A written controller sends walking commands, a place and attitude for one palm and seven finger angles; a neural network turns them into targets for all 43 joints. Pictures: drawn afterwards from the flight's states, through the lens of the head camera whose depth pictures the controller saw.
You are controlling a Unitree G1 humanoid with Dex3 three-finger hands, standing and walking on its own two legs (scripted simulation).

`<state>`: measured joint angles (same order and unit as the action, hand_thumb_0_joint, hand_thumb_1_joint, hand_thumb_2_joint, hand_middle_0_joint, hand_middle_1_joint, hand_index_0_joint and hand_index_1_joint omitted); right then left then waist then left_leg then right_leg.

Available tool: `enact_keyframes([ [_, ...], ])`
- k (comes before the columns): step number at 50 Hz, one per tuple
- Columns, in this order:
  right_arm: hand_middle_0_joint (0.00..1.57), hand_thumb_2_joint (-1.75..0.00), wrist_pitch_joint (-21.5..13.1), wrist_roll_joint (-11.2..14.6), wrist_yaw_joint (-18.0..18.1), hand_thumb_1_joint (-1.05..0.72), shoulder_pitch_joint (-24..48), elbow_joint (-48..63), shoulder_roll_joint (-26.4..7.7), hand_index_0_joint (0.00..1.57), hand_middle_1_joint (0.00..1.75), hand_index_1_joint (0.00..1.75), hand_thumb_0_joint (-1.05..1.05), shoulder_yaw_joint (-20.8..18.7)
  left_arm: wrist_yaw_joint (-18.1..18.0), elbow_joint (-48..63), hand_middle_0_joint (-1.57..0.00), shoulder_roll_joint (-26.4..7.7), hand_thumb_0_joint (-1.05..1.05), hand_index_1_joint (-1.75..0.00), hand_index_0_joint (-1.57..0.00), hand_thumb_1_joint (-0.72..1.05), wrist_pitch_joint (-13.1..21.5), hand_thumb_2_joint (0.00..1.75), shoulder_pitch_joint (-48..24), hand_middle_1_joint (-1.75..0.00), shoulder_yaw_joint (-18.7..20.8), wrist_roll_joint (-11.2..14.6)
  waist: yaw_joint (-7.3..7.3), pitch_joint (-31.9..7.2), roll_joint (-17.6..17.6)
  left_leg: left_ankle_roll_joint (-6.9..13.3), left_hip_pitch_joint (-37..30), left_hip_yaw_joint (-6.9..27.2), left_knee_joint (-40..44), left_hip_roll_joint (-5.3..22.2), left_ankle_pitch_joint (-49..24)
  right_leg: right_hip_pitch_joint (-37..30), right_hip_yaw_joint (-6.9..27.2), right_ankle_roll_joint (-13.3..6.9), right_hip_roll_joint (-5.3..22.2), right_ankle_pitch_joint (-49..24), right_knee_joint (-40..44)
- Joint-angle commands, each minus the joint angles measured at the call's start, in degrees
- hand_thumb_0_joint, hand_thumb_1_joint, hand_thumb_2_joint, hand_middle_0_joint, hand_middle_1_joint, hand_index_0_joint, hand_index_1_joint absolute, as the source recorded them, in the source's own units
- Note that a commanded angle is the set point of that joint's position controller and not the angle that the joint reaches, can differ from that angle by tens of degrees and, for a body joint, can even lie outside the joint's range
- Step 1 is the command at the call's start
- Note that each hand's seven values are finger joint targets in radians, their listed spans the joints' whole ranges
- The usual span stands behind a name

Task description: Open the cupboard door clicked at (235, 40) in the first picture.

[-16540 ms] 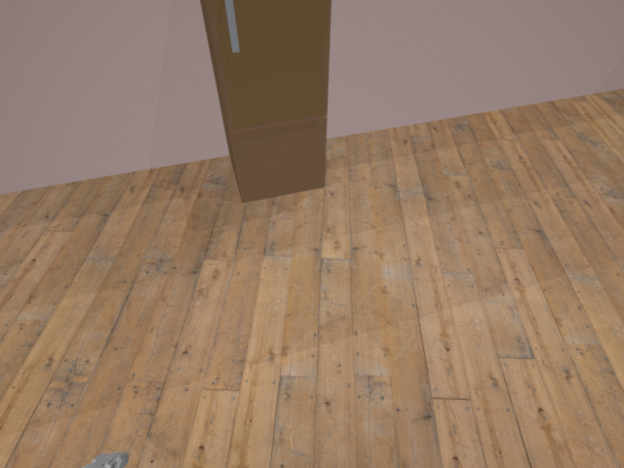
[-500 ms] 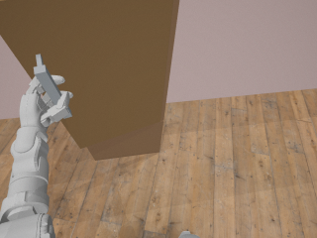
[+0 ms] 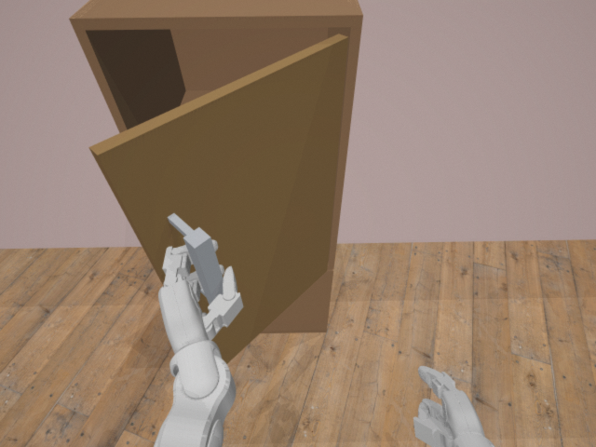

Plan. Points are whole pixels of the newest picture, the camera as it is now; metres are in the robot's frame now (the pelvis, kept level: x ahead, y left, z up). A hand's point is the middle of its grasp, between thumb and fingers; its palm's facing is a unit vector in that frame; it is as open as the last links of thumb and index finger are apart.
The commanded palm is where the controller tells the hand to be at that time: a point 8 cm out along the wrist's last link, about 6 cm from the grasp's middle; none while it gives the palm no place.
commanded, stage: open thumb and fingers to let go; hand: left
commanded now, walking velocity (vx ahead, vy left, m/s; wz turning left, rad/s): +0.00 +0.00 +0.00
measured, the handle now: (200, 268) +0.33 +0.15 +0.07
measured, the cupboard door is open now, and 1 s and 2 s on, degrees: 46 46 48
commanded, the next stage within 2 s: slide the hand sideways off the handle in 0.92 s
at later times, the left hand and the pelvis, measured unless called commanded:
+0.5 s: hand (233, 296) +0.29 +0.10 +0.07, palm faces +0.47 -0.88 -0.03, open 10.5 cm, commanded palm +0.25 +0.13 +0.07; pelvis -0.04 -0.01 -0.01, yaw +2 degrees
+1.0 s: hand (235, 290) +0.30 +0.10 +0.08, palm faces +0.44 -0.90 -0.02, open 15.0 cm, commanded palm +0.26 +0.14 +0.07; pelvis -0.07 +0.01 -0.01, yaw +1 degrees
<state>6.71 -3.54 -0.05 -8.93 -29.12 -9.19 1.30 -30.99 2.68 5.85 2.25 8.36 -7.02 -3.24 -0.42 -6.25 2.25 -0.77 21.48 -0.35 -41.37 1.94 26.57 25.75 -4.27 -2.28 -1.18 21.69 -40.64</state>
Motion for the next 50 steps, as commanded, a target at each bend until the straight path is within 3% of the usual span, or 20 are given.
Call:
enact_keyframes([
  [1,0.20,-0.90,-3.3,-0.8,0.9,-0.90,2.5,5.7,-5.6,0.20,0.30,0.30,0.00,-2.5,-3.4,12.2,-0.40,1.9,0.00,-1.35,-0.40,0.90,4.0,0.90,-13.4,-1.35,-3.3,-4.9,-0.54,-11.4,-3.0,0.5,2.0,0.0,1.0,-2.0,-26.4,-11.4,2.9,0.8,3.0,-33.7,1.3],
  [3,0.20,-0.90,-4.1,-1.0,1.1,-0.90,1.7,4.6,-5.8,0.20,0.30,0.30,0.00,-2.8,-3.2,10.1,-0.40,2.0,0.00,-1.35,-0.40,0.90,4.5,0.90,-16.5,-1.35,-3.9,-5.4,-1.42,-12.1,-6.6,0.7,2.4,0.4,0.2,-2.0,-25.5,-10.8,3.2,1.3,3.3,-33.7,1.4],
  [5,0.20,-0.90,-4.6,-0.9,1.4,-0.90,1.6,4.3,-5.8,0.20,0.30,0.30,0.00,-2.9,-2.1,9.0,-0.40,1.5,0.00,-1.35,-0.40,0.90,4.9,0.90,-16.5,-1.35,-3.3,-4.5,-0.48,-13.7,-5.4,0.7,2.7,0.2,0.3,-2.4,-24.4,-11.9,3.4,1.4,3.6,-33.5,1.4],
  [8,0.20,-0.90,-5.1,-0.4,2.1,-0.90,1.6,3.7,-6.1,0.20,0.30,0.30,0.00,-2.9,0.1,7.1,-0.38,-0.3,0.00,-1.33,-0.38,0.69,5.8,0.81,-17.9,-1.33,-1.4,-2.6,-0.54,-13.3,-7.7,0.8,3.8,0.4,0.9,-2.6,-21.9,-12.8,4.2,1.7,3.9,-31.4,2.9],
  [11,0.20,-0.90,-6.2,-0.3,2.3,-0.90,1.7,3.5,-6.2,0.20,0.30,0.30,0.00,-2.9,1.1,6.1,-0.37,0.5,0.00,-1.30,-0.37,0.48,7.0,0.72,-19.4,-1.30,-1.0,-1.1,-0.22,-13.4,-6.2,1.0,3.4,0.2,1.1,-2.8,-21.3,-12.3,4.1,1.8,4.0,-29.8,3.2],
  [14,0.20,-0.90,-7.1,-0.2,2.3,-0.90,1.7,3.2,-6.4,0.20,0.30,0.30,0.00,-2.8,1.4,4.3,-0.35,0.0,0.00,-1.28,-0.35,0.27,7.9,0.63,-20.0,-1.28,0.1,0.0,0.02,-12.8,-7.2,0.9,4.2,0.4,1.6,-2.8,-19.9,-12.3,4.4,2.0,4.1,-27.5,3.8],
  [18,0.20,-0.90,-8.0,-0.2,2.4,-0.90,2.1,2.2,-6.7,0.20,0.30,0.30,0.00,-2.8,0.7,0.3,-0.33,-1.3,0.00,-1.25,-0.33,-0.01,9.2,0.51,-25.0,-1.25,1.5,-0.1,-0.45,-10.9,-8.6,1.2,5.2,0.5,1.9,-2.8,-16.3,-9.6,4.7,1.9,3.9,-19.1,5.5],
  [22,0.20,-0.90,-9.1,-0.3,2.1,-0.90,2.2,1.4,-6.6,0.20,0.30,0.30,0.00,-3.0,-0.4,-1.9,-0.32,-0.1,0.00,-1.22,-0.32,-0.29,10.4,0.39,-30.2,-1.22,0.8,-0.8,-0.57,-12.5,-5.8,1.2,5.1,0.2,1.6,-3.0,-15.3,-7.9,4.5,1.4,3.6,-15.4,4.9],
  [25,0.20,-0.90,-9.6,-0.3,1.8,-0.90,2.3,1.2,-6.7,0.20,0.30,0.30,0.00,-3.1,-1.0,-4.1,-0.30,0.4,0.00,-1.20,-0.30,-0.50,11.0,0.30,-31.8,-1.20,0.3,-1.3,-0.67,-12.3,-6.3,1.3,5.3,0.2,1.7,-3.0,-14.1,-6.5,3.9,1.2,3.3,-12.5,4.8],
  [27,0.20,-0.90,-10.1,-0.3,1.9,-0.90,2.3,0.8,-6.8,0.20,0.30,0.30,0.00,-3.0,-1.4,-5.5,-0.30,0.5,0.00,-1.20,-0.30,-0.50,11.2,0.30,-35.2,-1.20,0.2,-1.4,-1.21,-11.4,-6.1,1.3,5.9,0.3,1.7,-3.0,-12.9,-5.2,3.9,1.2,3.3,-10.5,5.0],
  [28,0.20,-0.90,-10.2,-0.3,2.0,-0.90,2.5,0.6,-6.9,0.20,0.30,0.30,0.00,-2.9,-1.7,-6.8,-0.29,-0.2,0.00,-1.15,-0.29,-0.50,11.2,0.30,-35.9,-1.15,0.8,-1.4,-1.18,-10.7,-7.6,1.4,6.7,0.5,1.8,-3.0,-11.3,-4.9,4.2,1.3,3.3,-7.8,5.7],
  [30,0.20,-0.90,-10.4,-0.3,2.2,-0.90,3.0,0.2,-6.8,0.20,0.30,0.30,0.00,-2.7,-2.0,-8.1,-0.27,-0.3,0.00,-1.05,-0.27,-0.50,11.6,0.30,-40.0,-1.05,1.0,-1.4,-1.48,-10.3,-5.9,1.4,6.9,0.6,2.0,-3.1,-9.5,-3.5,4.3,1.2,3.3,-4.7,6.0],
  [33,0.20,-0.90,-10.2,-0.3,2.5,-0.90,3.0,-0.2,-6.9,0.20,0.30,0.30,0.00,-2.6,-2.8,-11.5,-0.25,-1.6,0.00,-0.90,-0.25,-0.50,11.7,0.30,-41.9,-0.90,2.7,-1.4,-1.30,-10.9,-6.9,1.4,7.7,0.8,2.4,-3.2,-8.0,-3.4,4.3,1.1,3.2,-2.2,6.2],
  [34,0.20,-0.90,-10.3,-0.5,2.5,-0.90,3.3,-0.1,-6.7,0.20,0.30,0.30,0.00,-2.5,-3.0,-11.9,-0.24,-0.3,0.00,-0.85,-0.24,-0.50,11.7,0.30,-42.8,-0.85,1.8,-1.6,-1.38,-10.9,-5.3,1.4,7.5,0.6,2.4,-3.2,-7.8,-2.8,4.1,1.1,3.1,-2.3,5.9],
  [38,0.20,-0.90,-10.4,-0.7,2.5,-0.90,2.6,-0.4,-6.9,0.20,0.30,0.30,0.00,-2.6,-3.5,-14.6,-0.21,-0.8,0.00,-0.65,-0.21,-0.50,12.0,0.30,-43.8,-0.65,3.0,-1.4,-1.18,-13.0,-7.4,1.3,7.7,0.8,2.5,-3.0,-9.0,-3.6,3.4,1.0,2.7,-4.0,5.2],
  [40,0.20,-0.90,-10.3,-0.6,2.4,-0.90,2.5,-0.1,-6.8,0.20,0.30,0.30,0.00,-2.6,-3.6,-14.1,-0.19,-1.3,0.00,-0.55,-0.19,-0.50,12.2,0.30,-43.8,-0.55,3.8,-0.9,-0.58,-14.0,-5.3,1.2,7.6,0.4,2.5,-3.1,-9.8,-4.2,3.4,0.8,2.7,-5.2,4.7],
  [42,0.20,-0.90,-10.4,-0.8,2.1,-0.90,2.1,-0.1,-6.7,0.20,0.30,0.30,0.00,-2.5,-3.7,-15.0,-0.18,0.4,0.00,-0.45,-0.18,-0.50,12.2,0.30,-43.9,-0.45,2.5,-1.1,-0.87,-13.0,-5.1,1.1,7.4,0.6,2.5,-2.9,-10.8,-3.2,2.6,0.6,2.4,-6.5,4.0],
  [45,0.20,-0.90,-10.2,-0.7,1.9,-0.90,2.1,0.0,-7.0,0.20,0.30,0.30,0.00,-2.5,-4.2,-15.2,-0.15,0.4,0.00,-0.30,-0.15,-0.50,12.2,0.30,-45.1,-0.30,2.4,-1.3,-1.22,-12.3,-6.1,1.1,7.8,0.8,2.7,-2.7,-9.9,-2.2,2.4,0.7,2.3,-5.1,3.9],
  [47,0.20,-0.90,-10.3,-0.8,1.9,-0.90,2.1,0.0,-7.1,0.20,0.30,0.30,0.00,-2.6,-4.5,-15.7,-0.15,0.1,0.00,-0.30,-0.15,-0.50,12.1,0.30,-45.3,-0.30,3.0,-1.0,-1.09,-12.2,-7.3,1.1,8.1,0.8,2.8,-2.7,-9.1,-2.1,2.4,0.8,2.2,-3.8,4.2],
  [50,0.20,-0.90,-10.1,-0.6,2.0,-0.90,2.3,-0.1,-7.0,0.20,0.30,0.30,0.00,-2.5,-5.0,-15.6,-0.15,0.0,0.00,-0.30,-0.15,-0.50,12.1,0.30,-46.4,-0.30,3.1,-1.3,-0.90,-12.3,-6.2,1.0,8.1,1.0,3.2,-2.8,-8.1,-1.8,2.3,0.5,2.2,-2.6,4.0],
])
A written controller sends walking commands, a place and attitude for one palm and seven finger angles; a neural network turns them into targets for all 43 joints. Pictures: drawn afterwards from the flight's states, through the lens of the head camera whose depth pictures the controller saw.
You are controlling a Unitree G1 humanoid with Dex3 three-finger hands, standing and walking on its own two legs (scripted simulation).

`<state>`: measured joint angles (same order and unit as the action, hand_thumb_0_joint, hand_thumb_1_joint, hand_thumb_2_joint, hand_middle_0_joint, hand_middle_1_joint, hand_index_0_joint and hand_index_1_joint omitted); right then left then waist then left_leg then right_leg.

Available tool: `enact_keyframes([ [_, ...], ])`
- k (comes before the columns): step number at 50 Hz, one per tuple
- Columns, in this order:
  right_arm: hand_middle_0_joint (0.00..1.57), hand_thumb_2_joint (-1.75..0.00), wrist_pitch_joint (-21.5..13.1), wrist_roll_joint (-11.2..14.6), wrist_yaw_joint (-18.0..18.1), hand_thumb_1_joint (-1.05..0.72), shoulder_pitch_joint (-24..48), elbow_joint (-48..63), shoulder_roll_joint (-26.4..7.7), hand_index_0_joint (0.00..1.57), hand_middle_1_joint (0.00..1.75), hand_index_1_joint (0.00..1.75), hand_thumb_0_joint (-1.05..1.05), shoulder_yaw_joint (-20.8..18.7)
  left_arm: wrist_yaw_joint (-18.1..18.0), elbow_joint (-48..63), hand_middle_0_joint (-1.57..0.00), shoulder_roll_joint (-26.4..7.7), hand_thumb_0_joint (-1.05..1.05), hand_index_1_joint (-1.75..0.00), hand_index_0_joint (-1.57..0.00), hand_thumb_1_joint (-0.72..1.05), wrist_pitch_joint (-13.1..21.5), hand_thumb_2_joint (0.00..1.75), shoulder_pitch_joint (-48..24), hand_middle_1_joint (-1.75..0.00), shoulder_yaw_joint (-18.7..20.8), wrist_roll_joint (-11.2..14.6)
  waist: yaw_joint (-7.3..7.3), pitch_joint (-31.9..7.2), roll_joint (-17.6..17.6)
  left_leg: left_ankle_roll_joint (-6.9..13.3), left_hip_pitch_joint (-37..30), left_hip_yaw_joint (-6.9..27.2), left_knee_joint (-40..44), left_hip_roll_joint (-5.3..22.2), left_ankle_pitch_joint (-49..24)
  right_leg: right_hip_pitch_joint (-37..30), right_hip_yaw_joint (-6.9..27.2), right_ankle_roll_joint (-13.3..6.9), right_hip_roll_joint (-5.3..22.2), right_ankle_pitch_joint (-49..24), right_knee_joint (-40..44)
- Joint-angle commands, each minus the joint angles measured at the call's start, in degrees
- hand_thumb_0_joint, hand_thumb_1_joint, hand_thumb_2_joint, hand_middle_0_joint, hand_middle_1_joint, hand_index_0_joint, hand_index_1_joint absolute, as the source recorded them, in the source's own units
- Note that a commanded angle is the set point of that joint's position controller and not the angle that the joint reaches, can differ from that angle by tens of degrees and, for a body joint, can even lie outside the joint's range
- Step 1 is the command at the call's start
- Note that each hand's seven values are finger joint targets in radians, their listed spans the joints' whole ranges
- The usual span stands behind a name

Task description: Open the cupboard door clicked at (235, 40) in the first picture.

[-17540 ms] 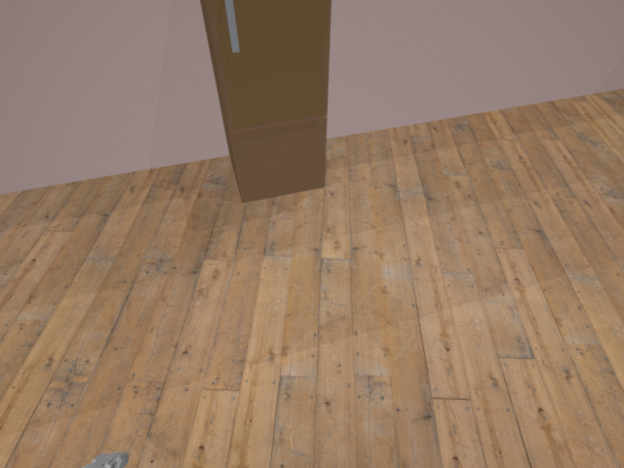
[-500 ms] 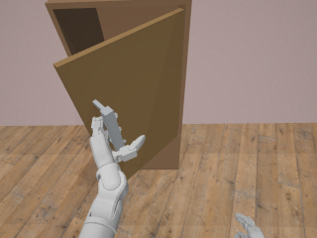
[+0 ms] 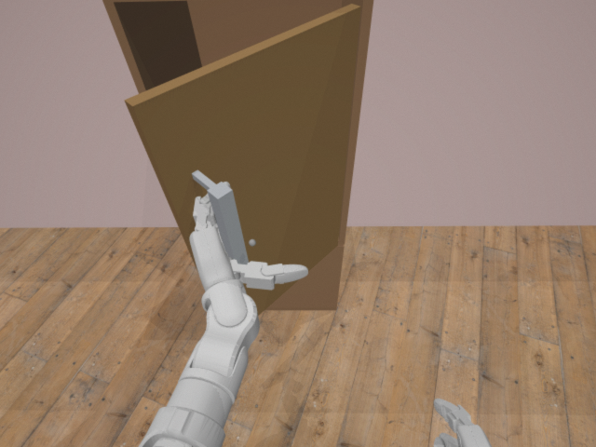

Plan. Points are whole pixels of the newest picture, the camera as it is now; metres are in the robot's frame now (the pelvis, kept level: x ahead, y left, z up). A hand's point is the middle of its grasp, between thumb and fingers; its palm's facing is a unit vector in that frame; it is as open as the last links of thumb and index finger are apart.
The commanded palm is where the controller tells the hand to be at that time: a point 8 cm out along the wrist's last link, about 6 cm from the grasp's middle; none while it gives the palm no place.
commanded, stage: slide the hand sideways off the handle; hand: left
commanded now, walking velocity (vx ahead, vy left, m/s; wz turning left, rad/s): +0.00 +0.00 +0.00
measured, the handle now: (221, 224) +0.40 +0.14 +0.08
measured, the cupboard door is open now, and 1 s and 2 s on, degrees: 46 48 48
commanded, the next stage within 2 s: draw the hand back to the body in 1.22 s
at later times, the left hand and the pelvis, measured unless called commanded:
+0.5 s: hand (243, 273) +0.32 +0.09 +0.08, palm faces -0.03 -1.00 -0.01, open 16.4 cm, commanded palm +0.29 +0.15 +0.08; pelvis +0.01 +0.01 +0.00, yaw -2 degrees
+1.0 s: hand (205, 308) +0.27 +0.13 +0.07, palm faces +0.01 -1.00 -0.04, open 16.3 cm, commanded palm +0.24 +0.20 +0.08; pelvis +0.03 +0.00 +0.00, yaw +0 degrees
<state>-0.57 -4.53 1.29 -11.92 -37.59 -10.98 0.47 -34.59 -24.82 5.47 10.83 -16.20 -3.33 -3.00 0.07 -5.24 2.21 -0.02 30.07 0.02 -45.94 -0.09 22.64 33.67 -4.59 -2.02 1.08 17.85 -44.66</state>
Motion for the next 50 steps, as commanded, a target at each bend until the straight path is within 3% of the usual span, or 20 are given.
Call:
enact_keyframes([
  [1,0.20,-0.90,-2.7,0.3,0.6,-0.90,5.4,8.2,-5.1,0.20,0.30,0.30,0.00,-1.7,-1.6,12.1,-0.15,1.1,0.00,-0.30,-0.15,-0.50,3.4,0.30,-22.7,-0.30,-1.5,-1.9,-1.78,-13.7,-5.4,0.2,-1.0,0.6,7.5,-0.7,-4.8,-9.2,2.5,0.2,-0.1,0.4,7.6],
  [2,0.20,-0.90,-2.7,0.5,0.8,-0.90,2.0,6.9,-6.7,0.20,0.30,0.30,0.00,-1.7,9.6,11.7,-0.15,-1.2,0.00,-0.30,-0.15,-0.50,5.1,0.30,-19.5,-0.30,-12.9,-7.0,-5.37,-11.9,-9.0,1.3,-3.5,0.4,6.7,-0.3,-6.0,-7.9,3.2,0.1,-0.1,-4.5,7.1],
  [3,0.20,-0.90,-2.8,1.2,1.2,-0.90,1.3,8.5,-7.3,0.20,0.30,0.30,0.00,-2.1,15.6,14.2,-0.15,-5.6,0.00,-0.30,-0.15,-0.50,6.9,0.30,-23.0,-0.30,-8.8,-4.8,-4.69,-14.8,-7.6,1.5,-3.5,0.4,6.3,-0.5,-7.4,-9.3,3.5,-0.2,0.3,-7.3,6.8],
  [5,0.20,-0.90,-3.7,2.2,2.1,-0.90,1.4,9.3,-6.9,0.20,0.30,0.30,0.00,-1.6,24.3,16.4,-0.15,-7.5,0.00,-0.30,-0.15,-0.50,9.6,0.30,-23.7,-0.30,-8.9,-2.4,-3.83,-15.5,-4.4,1.4,-4.7,0.5,6.8,-0.7,-7.1,-10.8,3.9,-0.1,0.3,-7.9,6.2],
  [7,0.20,-0.90,-5.1,3.8,2.8,-0.90,1.4,10.3,-7.3,0.20,0.30,0.30,0.00,-1.0,32.9,15.0,-0.15,-7.4,0.00,-0.30,-0.15,-0.50,9.8,0.30,-23.0,-0.30,-9.8,2.6,-4.11,-13.7,-3.2,1.4,-5.8,0.9,7.9,-0.8,-5.1,-10.7,3.6,-0.2,-0.2,-6.1,7.1],
  [8,0.20,-0.90,-5.7,4.8,2.9,-0.90,1.8,11.0,-7.3,0.20,0.30,0.30,0.00,-0.7,35.4,15.4,-0.15,-5.6,0.00,-0.30,-0.15,-0.50,9.2,0.30,-23.4,-0.30,-9.9,6.3,-4.01,-13.1,-1.0,1.0,-6.7,1.5,8.7,-0.7,-4.5,-10.1,3.1,-0.4,-0.5,-4.7,7.3],
  [9,0.20,-0.90,-6.4,5.3,3.0,-0.90,2.1,10.9,-7.0,0.20,0.30,0.30,0.00,-0.4,36.4,13.5,-0.15,-4.2,0.00,-0.30,-0.15,-0.50,8.4,0.30,-22.3,-0.30,-8.8,9.3,-3.51,-11.0,-1.5,0.7,-6.5,1.8,9.2,-0.7,-3.2,-9.1,2.4,-0.3,-0.8,-3.1,7.7],
  [10,0.20,-0.90,-7.0,5.6,2.8,-0.90,2.1,10.9,-7.3,0.20,0.30,0.30,0.00,-0.3,36.4,12.8,-0.15,-5.2,0.00,-0.30,-0.15,-0.50,7.8,0.30,-20.8,-0.30,-6.3,11.2,-2.65,-10.2,-3.2,0.5,-5.5,2.3,9.8,-0.7,-1.9,-9.2,2.0,-0.2,-0.9,-1.3,7.9],
  [12,0.20,-0.90,-8.0,5.6,2.0,-0.90,2.0,11.6,-7.6,0.20,0.30,0.30,0.00,-0.4,34.8,13.4,-0.15,-5.1,0.00,-0.30,-0.15,-0.50,7.1,0.30,-16.8,-0.30,-4.4,12.2,-1.26,-10.2,-5.1,0.3,-4.9,2.5,10.7,-0.8,-1.9,-9.7,1.2,0.0,-1.0,-0.6,7.7],
  [13,0.20,-0.90,-8.4,5.4,1.5,-0.90,2.1,11.8,-7.6,0.20,0.30,0.30,0.00,-0.4,33.6,13.6,-0.15,-6.5,0.00,-0.30,-0.15,-0.50,7.1,0.30,-15.1,-0.30,-3.0,11.7,-0.29,-10.0,-4.3,0.1,-4.7,2.7,11.0,-0.8,-2.7,-9.9,1.1,-0.2,-1.0,-0.8,7.3],
  [18,0.20,-0.90,-8.1,4.5,-0.8,-0.90,1.1,13.5,-7.8,0.20,0.30,0.30,0.00,-1.1,30.4,19.6,-0.15,-9.1,0.00,-0.30,-0.15,-0.50,7.5,0.30,-4.9,-0.30,-1.6,7.3,1.30,-12.5,-6.0,0.0,-5.2,1.5,10.3,-0.3,-9.3,-12.5,1.3,-0.2,-1.0,-6.5,6.0],
  [22,0.20,-0.90,-7.3,4.5,-1.0,-0.90,2.3,14.8,-7.4,0.20,0.30,0.30,0.00,-0.8,31.0,25.1,-0.15,-10.4,0.00,-0.30,-0.15,-0.50,6.8,0.30,-1.9,-0.30,-1.3,6.7,1.02,-9.7,-3.9,0.2,-4.1,0.8,10.3,-0.3,-7.1,-12.2,1.8,-0.2,-0.9,-5.2,6.4],
  [23,0.20,-0.90,-7.1,4.6,-0.8,-0.90,2.5,15.0,-7.5,0.20,0.30,0.30,0.00,-0.9,30.9,25.5,-0.15,-12.4,0.00,-0.30,-0.15,-0.50,6.5,0.30,-0.2,-0.30,0.4,6.6,1.37,-9.5,-4.8,0.4,-3.6,0.7,10.3,-0.2,-6.8,-12.7,2.2,-0.1,-1.0,-4.6,6.8],
  [27,0.20,-0.90,-6.9,4.6,-0.2,-0.90,3.2,15.7,-6.8,0.20,0.30,0.30,0.00,-0.5,31.9,30.6,-0.15,-12.4,0.00,-0.30,-0.15,-0.50,5.7,0.30,5.3,-0.30,1.4,8.0,1.70,-10.3,-3.5,0.3,-4.1,0.3,10.1,-0.5,-8.4,-14.6,2.2,-0.1,-1.1,-7.1,6.7],
  [31,0.20,-0.90,-7.5,4.6,0.2,-0.90,3.1,15.5,-6.7,0.20,0.30,0.30,0.00,-0.4,32.9,34.2,-0.15,-12.3,0.00,-0.30,-0.15,-0.50,5.4,0.30,8.2,-0.30,0.8,8.8,0.70,-9.3,-3.4,0.3,-4.3,0.5,9.0,-0.5,-10.0,-14.0,2.1,0.3,-1.1,-9.6,6.3],
  [33,0.20,-0.90,-7.8,4.6,0.4,-0.90,2.8,15.4,-6.8,0.20,0.30,0.30,0.00,-0.5,33.6,35.9,-0.15,-13.9,0.00,-0.30,-0.15,-0.50,5.5,0.30,10.8,-0.30,2.0,8.8,0.79,-10.1,-3.1,0.4,-4.2,0.6,8.4,-0.6,-10.8,-14.3,2.3,0.2,-1.1,-10.3,5.9],
  [35,0.20,-0.90,-8.3,4.7,0.4,-0.90,2.7,15.5,-6.8,0.20,0.30,0.30,0.00,-0.4,34.7,36.6,-0.15,-12.9,0.00,-0.30,-0.15,-0.50,5.3,0.30,12.1,-0.30,0.8,9.3,0.22,-8.9,-2.7,0.3,-3.9,0.8,8.1,-0.7,-10.3,-13.4,2.1,0.4,-1.0,-10.3,5.7],
  [37,0.20,-0.90,-8.7,4.7,0.6,-0.90,2.5,15.7,-6.9,0.20,0.30,0.30,0.00,-0.7,35.6,38.0,-0.15,-13.7,0.00,-0.30,-0.15,-0.50,5.2,0.30,15.1,-0.30,1.8,9.7,0.75,-10.6,-3.3,0.3,-4.0,0.8,7.6,-0.8,-11.6,-14.3,2.2,0.4,-1.1,-11.9,5.2],
  [44,0.20,-0.90,-9.5,4.8,1.1,-0.90,2.5,16.5,-7.0,0.20,0.30,0.30,0.00,-0.5,38.1,41.2,-0.15,-16.4,0.00,-0.30,-0.15,-0.50,4.5,0.30,22.4,-0.30,5.1,11.5,1.00,-10.0,-4.4,0.6,-2.2,0.7,6.3,-1.1,-12.1,-15.2,2.8,0.7,-0.8,-13.7,4.9],
  [50,0.20,-0.90,-10.5,5.0,1.5,-0.90,2.1,16.9,-7.2,0.20,0.30,0.30,0.00,-0.6,40.2,44.0,-0.15,-18.4,0.00,-0.30,-0.15,-0.50,5.3,0.30,27.3,-0.30,7.7,13.1,1.21,-9.5,-2.6,0.6,-0.6,0.5,5.0,-1.4,-11.7,-15.0,3.5,0.9,-0.6,-13.7,4.5],
])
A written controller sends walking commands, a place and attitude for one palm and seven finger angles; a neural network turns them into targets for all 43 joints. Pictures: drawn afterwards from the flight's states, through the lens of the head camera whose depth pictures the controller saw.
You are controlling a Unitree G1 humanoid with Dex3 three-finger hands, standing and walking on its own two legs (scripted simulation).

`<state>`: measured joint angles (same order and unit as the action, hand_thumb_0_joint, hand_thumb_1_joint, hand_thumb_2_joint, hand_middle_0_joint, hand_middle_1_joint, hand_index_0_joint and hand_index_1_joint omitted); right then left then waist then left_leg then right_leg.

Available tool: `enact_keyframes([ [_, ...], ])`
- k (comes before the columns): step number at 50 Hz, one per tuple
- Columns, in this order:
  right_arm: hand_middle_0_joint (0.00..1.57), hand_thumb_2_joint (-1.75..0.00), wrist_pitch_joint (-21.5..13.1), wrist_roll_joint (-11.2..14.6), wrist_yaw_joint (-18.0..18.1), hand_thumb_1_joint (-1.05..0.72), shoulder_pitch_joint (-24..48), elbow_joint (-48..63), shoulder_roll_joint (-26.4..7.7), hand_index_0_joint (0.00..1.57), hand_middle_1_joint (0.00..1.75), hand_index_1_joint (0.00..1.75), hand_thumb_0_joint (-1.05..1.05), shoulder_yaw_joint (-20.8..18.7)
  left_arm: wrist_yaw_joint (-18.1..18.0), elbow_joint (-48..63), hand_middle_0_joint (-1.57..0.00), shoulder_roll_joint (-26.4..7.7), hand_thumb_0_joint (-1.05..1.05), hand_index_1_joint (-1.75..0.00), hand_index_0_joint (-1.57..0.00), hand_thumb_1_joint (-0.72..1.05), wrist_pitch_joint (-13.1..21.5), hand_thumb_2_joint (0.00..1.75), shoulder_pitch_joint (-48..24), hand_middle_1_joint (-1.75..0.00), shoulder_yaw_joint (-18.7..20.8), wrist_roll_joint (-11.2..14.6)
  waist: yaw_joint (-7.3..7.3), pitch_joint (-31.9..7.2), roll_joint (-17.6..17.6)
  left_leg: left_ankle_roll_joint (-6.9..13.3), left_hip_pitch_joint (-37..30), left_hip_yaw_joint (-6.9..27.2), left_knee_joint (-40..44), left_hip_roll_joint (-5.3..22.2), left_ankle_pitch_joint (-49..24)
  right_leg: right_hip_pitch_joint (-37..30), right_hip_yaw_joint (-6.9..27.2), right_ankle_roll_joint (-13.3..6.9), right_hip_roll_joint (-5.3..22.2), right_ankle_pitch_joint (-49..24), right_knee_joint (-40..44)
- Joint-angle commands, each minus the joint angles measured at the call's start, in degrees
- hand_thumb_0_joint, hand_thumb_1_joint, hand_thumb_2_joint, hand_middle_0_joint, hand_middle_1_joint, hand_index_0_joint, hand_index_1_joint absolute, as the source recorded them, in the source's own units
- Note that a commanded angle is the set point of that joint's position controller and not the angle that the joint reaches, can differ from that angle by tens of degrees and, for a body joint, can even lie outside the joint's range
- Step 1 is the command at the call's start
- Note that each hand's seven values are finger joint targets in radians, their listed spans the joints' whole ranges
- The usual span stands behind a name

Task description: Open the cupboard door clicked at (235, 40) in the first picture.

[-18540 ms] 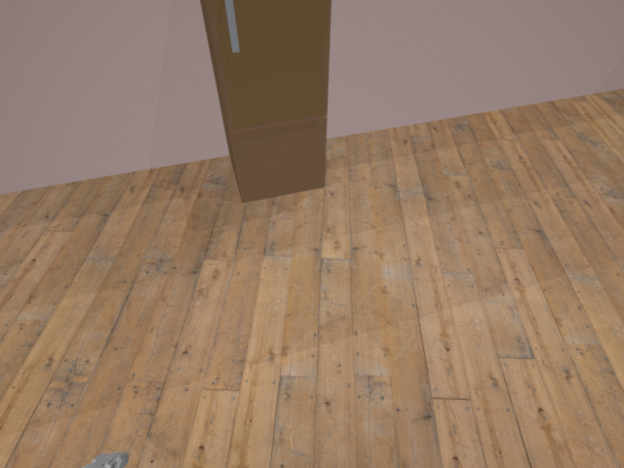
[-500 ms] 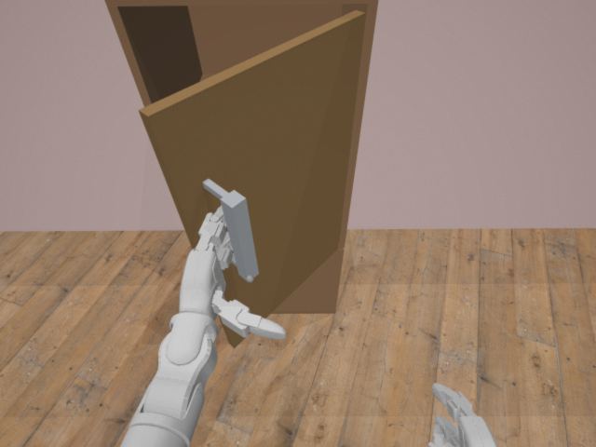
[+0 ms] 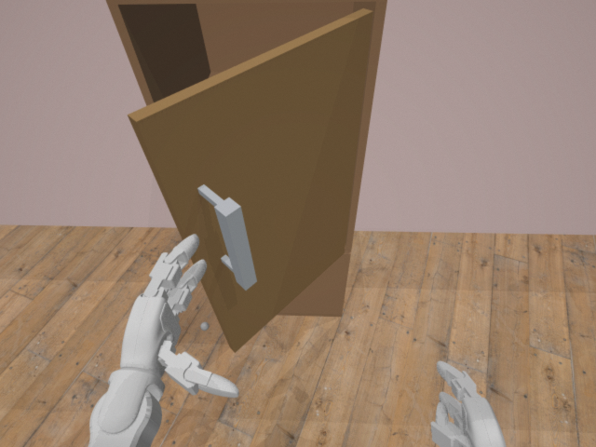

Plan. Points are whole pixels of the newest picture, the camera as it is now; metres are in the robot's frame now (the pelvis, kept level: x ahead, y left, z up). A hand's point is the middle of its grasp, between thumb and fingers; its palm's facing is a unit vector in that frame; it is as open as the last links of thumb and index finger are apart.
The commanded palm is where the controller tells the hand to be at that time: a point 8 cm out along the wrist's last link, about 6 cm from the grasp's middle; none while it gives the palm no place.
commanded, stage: slide the hand sideways off the handle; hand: left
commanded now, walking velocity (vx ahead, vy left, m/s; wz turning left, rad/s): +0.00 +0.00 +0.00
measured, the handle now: (228, 240) +0.37 +0.13 +0.08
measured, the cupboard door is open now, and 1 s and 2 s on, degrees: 48 48 48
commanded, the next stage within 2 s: draw the hand back to the body in 0.22 s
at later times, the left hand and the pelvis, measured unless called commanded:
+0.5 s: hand (170, 339) +0.22 +0.17 +0.09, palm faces +0.01 -1.00 -0.05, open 16.3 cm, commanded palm +0.19 +0.23 +0.10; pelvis +0.00 +0.00 +0.00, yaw +0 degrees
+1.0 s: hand (91, 334) +0.20 +0.23 +0.13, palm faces +0.25 -0.92 -0.31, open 15.1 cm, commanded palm +0.16 +0.28 +0.15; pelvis +0.00 +0.02 +0.02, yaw +0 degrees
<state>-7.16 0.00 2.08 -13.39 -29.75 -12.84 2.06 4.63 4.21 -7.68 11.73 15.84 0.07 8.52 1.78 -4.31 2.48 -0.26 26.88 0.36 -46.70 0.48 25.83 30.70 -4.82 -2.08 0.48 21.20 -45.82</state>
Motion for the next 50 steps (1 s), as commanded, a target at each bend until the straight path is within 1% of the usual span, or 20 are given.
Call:
enact_keyframes([
  [1,0.20,-0.90,-4.0,0.5,0.8,-0.90,3.3,8.9,-5.4,0.20,0.30,0.30,0.00,-2.3,1.2,14.9,-0.15,-6.3,0.00,-0.30,-0.15,-0.50,4.6,0.30,-4.2,-0.30,5.6,1.9,-0.61,-10.4,-3.7,0.8,2.8,0.3,5.6,-1.9,-15.0,-12.1,3.8,1.0,0.0,-17.4,5.6],
  [5,0.20,-0.90,-4.6,0.8,1.2,-0.90,3.4,9.0,-5.9,0.20,0.30,0.30,0.00,-2.3,3.2,14.6,-0.15,-7.7,0.00,-0.30,-0.15,-0.50,5.0,0.30,-2.6,-0.30,7.4,3.4,-1.01,-8.8,-4.6,0.9,5.1,0.3,4.5,-2.0,-12.2,-11.2,5.1,1.3,0.1,-13.0,6.4],
  [9,0.20,-0.90,-5.8,1.0,1.4,-0.90,3.3,9.4,-6.0,0.20,0.30,0.30,0.00,-2.3,4.9,15.9,-0.15,-7.8,0.00,-0.30,-0.15,-0.50,5.6,0.30,-0.5,-0.30,7.9,4.7,-0.80,-9.2,-2.1,0.8,5.4,0.4,3.9,-2.1,-12.1,-10.6,5.3,1.2,0.3,-11.8,6.2],
  [12,0.20,-0.90,-6.5,1.0,1.7,-0.90,3.0,8.8,-6.4,0.20,0.30,0.30,0.00,-2.3,5.5,15.4,-0.15,-8.2,0.00,-0.30,-0.15,-0.50,5.6,0.30,-4.1,-0.30,7.7,5.1,-1.87,-8.4,-3.4,0.9,6.3,0.8,3.1,-2.1,-10.5,-8.9,5.7,1.4,0.3,-8.9,6.6],
  [16,0.20,-0.90,-7.5,1.2,1.8,-0.90,2.8,8.8,-6.6,0.20,0.30,0.30,0.00,-2.3,5.8,14.9,-0.15,-8.7,0.00,-0.30,-0.15,-0.50,5.4,0.30,-3.5,-0.30,8.4,5.5,-1.29,-9.3,-2.7,0.8,6.4,1.0,3.1,-2.1,-10.4,-8.9,5.4,1.2,0.2,-7.9,6.2],
  [17,0.20,-0.90,-7.6,1.3,1.8,-0.90,2.7,9.0,-6.6,0.20,0.30,0.30,0.00,-2.5,5.6,16.3,-0.15,-9.9,0.00,-0.30,-0.15,-0.50,5.4,0.30,-3.0,-0.30,9.6,5.5,-0.65,-11.1,-2.6,0.8,5.7,1.1,3.4,-2.1,-11.2,-10.0,5.2,1.1,0.2,-8.8,5.9],
  [21,0.20,-0.90,-8.2,1.6,1.5,-0.90,2.7,9.9,-6.0,0.20,0.30,0.30,0.00,-2.0,4.8,20.6,-0.15,-10.1,0.00,-0.30,-0.15,-0.50,4.1,0.30,0.6,-0.30,9.9,5.5,0.30,-11.5,0.7,0.7,3.1,1.1,5.2,-1.9,-13.8,-11.3,3.5,0.8,-0.1,-12.7,5.3],
  [23,0.20,-0.90,-8.1,1.5,1.6,-0.90,2.6,9.8,-6.1,0.20,0.30,0.30,0.00,-1.8,4.5,18.9,-0.15,-10.6,0.00,-0.30,-0.15,-0.50,2.5,0.30,2.7,-0.30,11.1,5.8,0.34,-9.3,-2.7,0.8,4.1,1.4,5.9,-1.7,-13.0,-11.3,3.0,0.9,-0.4,-11.5,6.1],
  [24,0.20,-0.90,-8.1,1.7,1.7,-0.90,3.0,9.9,-6.2,0.20,0.30,0.30,0.00,-1.8,4.6,19.9,-0.15,-10.5,0.00,-0.30,-0.15,-0.50,2.1,0.30,1.1,-0.30,10.8,5.8,-0.19,-8.3,-2.7,0.8,3.8,1.3,6.1,-1.6,-12.4,-10.6,3.0,1.1,-0.4,-10.9,6.5],
  [27,0.20,-0.90,-8.5,1.8,1.9,-0.90,3.2,9.9,-6.2,0.20,0.30,0.30,0.00,-1.6,4.8,21.2,-0.15,-10.6,0.00,-0.30,-0.15,-0.50,0.6,0.30,1.6,-0.30,11.6,6.4,0.02,-7.4,-1.2,0.8,2.9,1.2,6.9,-1.7,-10.9,-10.4,3.0,1.1,-0.4,-8.7,7.7],
  [35,0.20,-0.90,-10.1,2.1,2.6,-0.90,3.5,9.1,-6.6,0.20,0.30,0.30,0.00,-1.2,6.5,24.3,-0.15,-12.2,0.00,-0.30,-0.15,-0.50,-1.9,0.30,1.7,-0.30,13.4,7.6,-0.04,-5.8,-1.6,0.8,-0.3,2.1,8.9,-1.3,-11.6,-11.2,1.9,1.1,-0.8,-8.8,9.4],
  [36,0.20,-0.90,-10.3,2.1,2.6,-0.90,3.6,9.1,-6.6,0.20,0.30,0.30,0.00,-1.1,6.8,25.0,-0.15,-12.1,0.00,-0.30,-0.15,-0.50,-2.2,0.30,1.9,-0.30,13.3,7.7,0.17,-5.8,-0.2,0.7,-0.7,2.1,9.2,-1.4,-11.9,-11.4,1.8,1.1,-0.7,-9.1,9.5],
  [38,0.20,-0.90,-10.5,2.1,2.8,-0.90,3.7,8.6,-6.6,0.20,0.30,0.30,0.00,-1.0,7.1,24.6,-0.15,-13.1,0.00,-0.30,-0.15,-0.43,-2.9,0.33,3.0,-0.30,14.8,8.0,0.45,-6.0,-1.0,0.7,-1.5,2.2,9.6,-1.3,-12.8,-12.5,1.6,1.0,-0.8,-9.9,9.9],
  [41,0.20,-0.90,-10.9,2.4,2.9,-0.90,4.2,8.3,-6.5,0.20,0.30,0.30,0.00,-0.8,7.6,26.0,-0.16,-13.5,0.00,-0.30,-0.16,-0.32,-4.0,0.37,2.6,-0.30,15.5,8.5,0.66,-5.3,0.4,0.6,-2.8,2.3,10.5,-1.3,-13.2,-12.7,1.1,1.0,-0.9,-10.6,10.6],
  [42,0.20,-0.90,-9.7,1.1,3.9,-0.90,4.2,7.5,-6.3,0.20,0.30,0.30,0.00,-1.5,-0.5,30.1,-0.16,-22.8,0.00,-0.30,-0.16,-0.29,-3.8,0.39,0.3,-0.30,17.4,-0.8,1.67,-5.0,-0.4,1.2,-3.0,1.6,13.3,-0.5,-12.3,-16.6,4.0,0.5,0.2,-9.2,13.8],
  [43,0.20,-0.90,-9.4,0.5,4.2,-0.90,4.1,7.1,-5.5,0.20,0.30,0.30,0.00,-1.2,-4.2,28.4,-0.16,-20.0,0.00,-0.30,-0.16,-0.26,-4.7,0.40,3.4,-0.30,17.2,-1.6,1.07,-2.5,-2.1,1.2,-3.2,1.2,14.0,-0.8,-11.4,-16.6,4.3,0.6,0.6,-7.5,15.9],
  [44,0.20,-0.90,-8.7,0.4,4.2,-0.90,4.8,6.8,-5.3,0.20,0.30,0.30,0.00,-0.9,-6.0,28.3,-0.16,-16.4,0.00,-0.30,-0.16,-0.22,-5.3,0.42,5.4,-0.30,14.1,-2.8,0.85,-0.9,-1.5,1.3,-4.6,0.9,14.7,-0.5,-11.9,-16.9,3.9,0.7,0.7,-7.5,16.7],
  [45,0.20,-0.90,-8.0,0.5,4.1,-0.90,4.9,6.3,-5.1,0.20,0.30,0.30,0.00,-0.9,-7.4,27.8,-0.16,-15.6,0.00,-0.30,-0.16,-0.18,-5.6,0.43,6.7,-0.30,13.6,-3.5,0.66,-0.5,-0.3,1.3,-6.4,0.9,15.7,-0.3,-13.0,-17.4,3.5,0.7,0.7,-8.7,17.3],
  [47,0.20,-0.90,-7.1,0.4,3.9,-0.90,5.8,5.9,-5.3,0.20,0.30,0.30,0.00,-0.7,-9.0,28.6,-0.16,-15.7,0.00,-0.30,-0.16,-0.12,-5.6,0.47,6.8,-0.30,13.2,-4.7,0.68,0.6,2.2,1.2,-8.6,1.0,17.8,-0.1,-14.5,-18.9,2.9,0.6,0.5,-10.0,18.2],
  [50,0.20,-0.90,-6.5,0.0,3.9,-0.90,6.8,5.1,-5.5,0.20,0.30,0.30,0.00,-0.9,-10.5,28.0,-0.17,-17.1,0.00,-0.30,-0.17,-0.01,-5.2,0.51,6.5,-0.30,14.7,-5.7,0.87,0.6,0.1,1.3,-11.3,1.0,20.5,0.2,-15.9,-21.6,2.7,0.7,0.4,-11.0,20.1],
])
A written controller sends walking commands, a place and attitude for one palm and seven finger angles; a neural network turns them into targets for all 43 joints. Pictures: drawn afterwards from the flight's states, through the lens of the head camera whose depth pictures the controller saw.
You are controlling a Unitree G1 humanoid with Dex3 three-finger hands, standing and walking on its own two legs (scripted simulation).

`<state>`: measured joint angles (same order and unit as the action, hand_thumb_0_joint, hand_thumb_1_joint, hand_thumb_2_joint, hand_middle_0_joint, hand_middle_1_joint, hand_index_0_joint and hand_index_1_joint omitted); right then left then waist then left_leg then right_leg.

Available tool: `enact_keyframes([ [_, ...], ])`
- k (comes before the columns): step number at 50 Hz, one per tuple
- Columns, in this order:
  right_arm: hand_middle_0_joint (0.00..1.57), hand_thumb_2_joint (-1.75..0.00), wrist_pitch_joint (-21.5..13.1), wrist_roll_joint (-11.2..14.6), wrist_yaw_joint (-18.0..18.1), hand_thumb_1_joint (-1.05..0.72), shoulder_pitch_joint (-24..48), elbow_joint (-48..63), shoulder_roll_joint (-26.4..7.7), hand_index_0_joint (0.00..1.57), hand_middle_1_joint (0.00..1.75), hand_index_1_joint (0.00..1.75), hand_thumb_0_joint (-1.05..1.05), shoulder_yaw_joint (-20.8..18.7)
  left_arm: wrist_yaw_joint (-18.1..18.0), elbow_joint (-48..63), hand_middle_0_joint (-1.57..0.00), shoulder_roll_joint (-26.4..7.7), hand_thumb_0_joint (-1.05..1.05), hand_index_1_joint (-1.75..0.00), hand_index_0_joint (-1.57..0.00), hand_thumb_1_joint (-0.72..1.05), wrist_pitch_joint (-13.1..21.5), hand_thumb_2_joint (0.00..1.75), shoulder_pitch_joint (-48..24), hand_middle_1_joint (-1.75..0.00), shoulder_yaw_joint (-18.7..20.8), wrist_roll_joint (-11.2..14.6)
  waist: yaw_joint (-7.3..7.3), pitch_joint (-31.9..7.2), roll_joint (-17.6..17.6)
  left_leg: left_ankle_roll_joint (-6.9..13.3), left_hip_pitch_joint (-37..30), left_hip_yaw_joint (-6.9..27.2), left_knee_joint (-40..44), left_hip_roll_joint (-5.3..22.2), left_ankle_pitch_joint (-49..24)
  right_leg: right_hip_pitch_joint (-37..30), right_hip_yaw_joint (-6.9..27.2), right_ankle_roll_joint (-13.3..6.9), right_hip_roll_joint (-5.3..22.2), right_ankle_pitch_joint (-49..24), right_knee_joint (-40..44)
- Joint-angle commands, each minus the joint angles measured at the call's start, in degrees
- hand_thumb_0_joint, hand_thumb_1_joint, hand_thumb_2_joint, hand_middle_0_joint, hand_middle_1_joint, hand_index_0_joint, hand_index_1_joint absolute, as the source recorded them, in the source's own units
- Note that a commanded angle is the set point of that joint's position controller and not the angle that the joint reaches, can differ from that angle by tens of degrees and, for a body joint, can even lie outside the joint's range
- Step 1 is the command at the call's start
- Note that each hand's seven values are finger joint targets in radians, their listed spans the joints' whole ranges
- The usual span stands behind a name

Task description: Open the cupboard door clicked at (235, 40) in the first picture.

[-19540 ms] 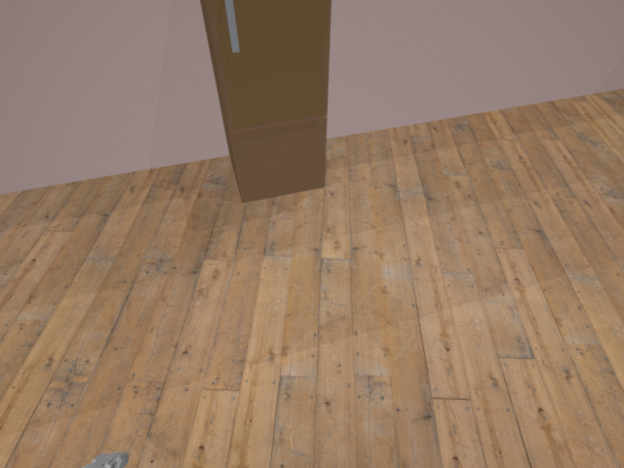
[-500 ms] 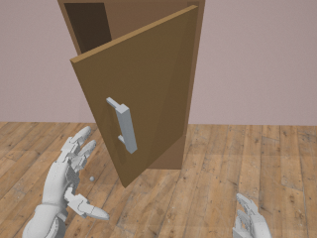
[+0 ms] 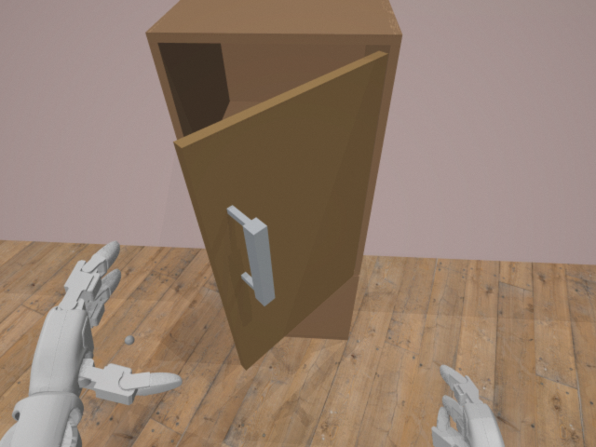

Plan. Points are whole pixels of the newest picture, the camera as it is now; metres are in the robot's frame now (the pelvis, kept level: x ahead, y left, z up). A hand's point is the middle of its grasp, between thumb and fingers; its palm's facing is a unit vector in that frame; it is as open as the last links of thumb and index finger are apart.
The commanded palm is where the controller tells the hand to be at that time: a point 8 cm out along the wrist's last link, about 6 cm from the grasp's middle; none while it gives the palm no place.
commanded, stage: draw the hand back to the body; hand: left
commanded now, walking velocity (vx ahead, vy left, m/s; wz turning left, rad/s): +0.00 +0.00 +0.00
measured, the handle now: (251, 257) +0.36 +0.12 +0.06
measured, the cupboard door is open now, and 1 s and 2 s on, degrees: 48 48 48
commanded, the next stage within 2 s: step back with the hand held close in 0.90 s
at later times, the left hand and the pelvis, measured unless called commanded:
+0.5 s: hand (67, 305) +0.21 +0.26 +0.16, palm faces +0.42 -0.81 -0.41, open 9.3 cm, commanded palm +0.16 +0.30 +0.18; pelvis +0.01 +0.01 +0.02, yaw -1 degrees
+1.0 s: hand (67, 311) +0.20 +0.26 +0.17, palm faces +0.43 -0.80 -0.41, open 7.4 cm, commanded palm +0.15 +0.29 +0.19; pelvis +0.01 +0.00 +0.02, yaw -2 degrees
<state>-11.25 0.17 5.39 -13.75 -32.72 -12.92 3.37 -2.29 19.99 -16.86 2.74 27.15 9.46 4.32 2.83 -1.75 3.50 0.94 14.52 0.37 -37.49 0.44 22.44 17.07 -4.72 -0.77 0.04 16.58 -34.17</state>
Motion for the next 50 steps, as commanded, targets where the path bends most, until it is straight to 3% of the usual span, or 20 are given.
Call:
enact_keyframes([
  [1,0.20,-0.90,-2.3,-0.1,0.5,-0.90,7.4,7.8,-5.4,0.20,0.30,0.30,0.00,-2.2,-3.9,12.5,-0.17,-8.1,0.00,-0.30,-0.17,0.02,3.9,0.52,-4.7,-0.30,5.8,-1.8,-0.10,-1.9,-0.3,0.0,0.2,0.9,12.1,0.3,-13.1,-8.6,2.5,-0.6,0.8,-6.9,8.9],
  [4,0.20,-0.90,-2.0,-0.4,0.5,-0.90,8.1,7.1,-5.4,0.20,0.30,0.30,0.00,-2.3,-4.6,12.5,-0.17,-9.1,0.00,-0.30,-0.17,0.13,4.4,0.57,-4.9,-0.30,7.3,-2.2,0.27,-1.9,-0.8,-0.1,-1.6,0.9,14.2,0.4,-15.5,-11.3,2.4,-0.7,0.9,-8.8,10.2],
  [8,0.20,-0.90,-1.7,-0.6,0.1,-0.90,8.8,6.2,-5.5,0.20,0.30,0.30,0.00,-2.6,-4.9,13.6,-0.18,-9.9,0.00,-0.30,-0.18,0.27,4.8,0.63,-5.2,-0.30,8.7,-2.7,0.61,-2.1,1.5,-0.5,-4.2,0.8,16.0,0.6,-20.0,-13.6,2.5,-0.8,0.6,-12.0,11.3],
  [9,0.20,-0.90,-1.6,-0.7,0.1,-0.90,8.7,6.0,-5.4,0.20,0.30,0.30,0.00,-2.6,-4.9,13.2,-0.18,-9.4,0.00,-0.30,-0.18,0.31,4.8,0.64,-4.5,-0.30,8.7,-2.6,0.61,-1.4,0.0,-0.5,-4.5,0.8,16.4,0.7,-21.2,-13.8,2.3,-0.7,0.6,-13.0,11.4],
  [12,0.20,-0.90,-1.1,-0.7,-0.3,-0.90,8.7,5.6,-5.4,0.20,0.30,0.30,0.00,-3.0,-4.9,13.1,-0.18,-9.9,0.00,-0.30,-0.18,0.41,4.8,0.69,-3.7,-0.30,10.3,-2.6,0.86,-1.9,-0.1,-0.7,-6.0,0.6,16.9,0.9,-24.6,-15.0,2.4,-0.6,0.4,-15.2,12.0],
  [23,0.20,-0.90,0.3,-0.8,-0.8,-0.90,9.9,4.9,-5.5,0.20,0.30,0.30,0.00,-3.5,-4.8,12.7,-0.20,-12.8,0.00,-0.30,-0.20,0.80,5.1,0.86,-5.7,-0.30,15.9,-2.1,1.48,-0.1,0.4,-0.8,-7.4,0.0,18.4,0.9,-24.9,-16.1,2.9,-0.7,0.0,-15.8,14.2],
  [26,0.20,-0.90,0.4,-0.8,-0.8,-0.90,9.7,4.7,-5.3,0.20,0.30,0.30,0.00,-3.7,-4.9,13.5,-0.20,-13.3,0.00,-0.30,-0.20,0.90,5.5,0.90,-6.4,-0.30,17.2,-1.8,1.50,-1.1,0.7,-0.8,-7.9,-0.1,18.6,1.0,-25.3,-16.7,3.0,-0.6,0.1,-16.3,14.3],
  [29,0.20,-0.90,0.6,-0.6,-1.1,-0.90,10.0,4.6,-5.5,0.20,0.30,0.30,0.00,-3.8,-4.3,11.9,-0.20,-10.7,0.00,-0.30,-0.20,0.90,5.1,0.90,-5.9,-0.30,14.4,-1.8,0.99,1.2,1.2,-0.7,-7.8,-0.3,18.9,1.1,-24.6,-15.4,3.1,-0.5,0.1,-15.5,14.9],
  [31,0.20,-0.90,0.6,-0.7,-1.0,-0.90,9.7,4.5,-5.7,0.20,0.30,0.30,0.00,-4.0,-4.4,12.2,-0.20,-11.6,0.00,-0.30,-0.20,0.90,5.3,0.90,-6.2,-0.30,15.2,-1.9,1.18,-0.3,-0.6,-0.5,-8.1,-0.2,18.9,1.0,-24.2,-16.1,2.9,-0.4,0.0,-15.5,14.8],
  [35,0.20,-0.90,0.5,-0.9,-0.9,-0.90,10.0,4.4,-5.5,0.20,0.30,0.30,0.00,-4.1,-4.6,12.8,-0.20,-12.5,0.00,-0.30,-0.20,0.90,5.6,0.90,-5.9,-0.30,16.1,-1.8,1.41,-1.5,-0.5,-0.2,-8.5,-0.4,18.7,0.7,-23.5,-16.8,3.4,-0.4,0.2,-15.8,15.2],
  [38,0.20,-0.90,0.3,-0.9,-0.8,-0.90,10.4,4.3,-5.4,0.20,0.30,0.30,0.00,-4.0,-4.8,13.4,-0.20,-13.3,0.00,-0.30,-0.20,0.90,5.7,0.90,-6.7,-0.30,16.6,-2.0,1.52,-0.5,2.1,-0.3,-8.2,-0.4,18.8,0.5,-22.7,-16.6,3.6,-0.6,0.2,-15.1,15.6],
  [41,0.20,-0.90,0.0,-0.8,-0.7,-0.90,10.3,4.1,-5.3,0.20,0.30,0.30,0.00,-4.1,-4.9,13.4,-0.20,-13.1,0.00,-0.30,-0.20,0.90,5.9,0.90,-6.2,-0.30,16.6,-1.9,1.52,-0.5,0.8,-0.2,-8.4,-0.5,18.9,0.6,-22.3,-16.3,3.5,-0.5,0.1,-14.7,15.7],
  [45,0.20,-0.90,-0.3,-0.8,-0.8,-0.90,10.3,3.9,-5.2,0.20,0.30,0.30,0.00,-4.2,-4.8,13.2,-0.20,-12.5,0.00,-0.30,-0.20,0.90,6.1,0.90,-5.6,-0.30,16.2,-2.0,1.47,-0.5,1.7,-0.1,-8.6,-0.8,18.9,0.6,-22.3,-16.2,3.7,-0.5,0.1,-14.8,15.9],
  [47,0.20,-0.90,-0.3,-0.8,-0.9,-0.90,10.2,3.8,-5.2,0.20,0.30,0.30,0.00,-4.2,-4.7,12.6,-0.20,-12.4,0.00,-0.30,-0.20,0.90,6.2,0.90,-5.8,-0.30,16.1,-1.9,1.32,0.1,0.2,-0.1,-8.4,-0.7,19.1,0.6,-21.8,-15.9,3.6,-0.4,0.0,-14.3,16.2],
  [50,0.20,-0.90,-0.3,-0.7,-0.9,-0.90,10.5,3.8,-5.2,0.20,0.30,0.30,0.00,-4.3,-4.7,12.5,-0.20,-12.6,0.00,-0.30,-0.20,0.90,6.4,0.90,-6.4,-0.30,16.2,-1.9,1.34,0.6,1.0,0.0,-8.3,-0.7,19.5,0.6,-19.8,-15.4,3.7,-0.3,0.1,-12.4,16.6],
])
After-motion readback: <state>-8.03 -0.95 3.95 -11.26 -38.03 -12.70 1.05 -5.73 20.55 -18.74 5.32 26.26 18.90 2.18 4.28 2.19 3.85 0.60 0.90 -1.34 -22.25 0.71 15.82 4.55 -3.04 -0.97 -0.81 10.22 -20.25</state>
